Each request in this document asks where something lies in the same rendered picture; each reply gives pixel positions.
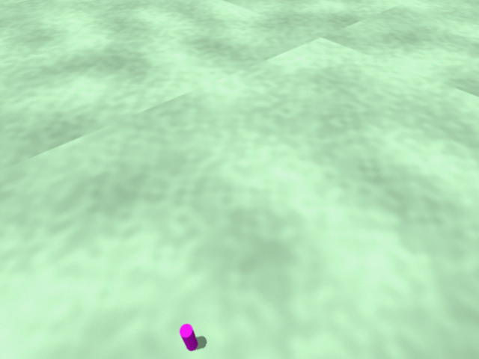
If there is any can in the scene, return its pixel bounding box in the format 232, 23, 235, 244
180, 324, 198, 351

